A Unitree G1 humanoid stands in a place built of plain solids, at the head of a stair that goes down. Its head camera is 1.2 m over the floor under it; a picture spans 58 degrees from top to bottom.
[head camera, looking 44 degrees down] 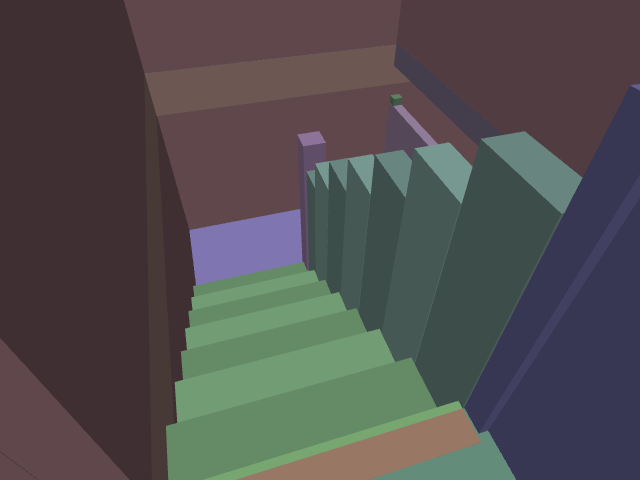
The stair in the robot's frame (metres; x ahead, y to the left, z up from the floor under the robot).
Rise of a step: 0.18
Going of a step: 0.25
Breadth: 0.85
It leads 17 degrees to the left of straight ahead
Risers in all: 8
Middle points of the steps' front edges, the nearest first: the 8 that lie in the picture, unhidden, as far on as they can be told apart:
0.46 0.01 0.00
0.70 0.08 -0.17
0.94 0.15 -0.35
1.19 0.23 -0.53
1.43 0.30 -0.70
1.67 0.37 -0.88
1.92 0.45 -1.06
2.16 0.52 -1.23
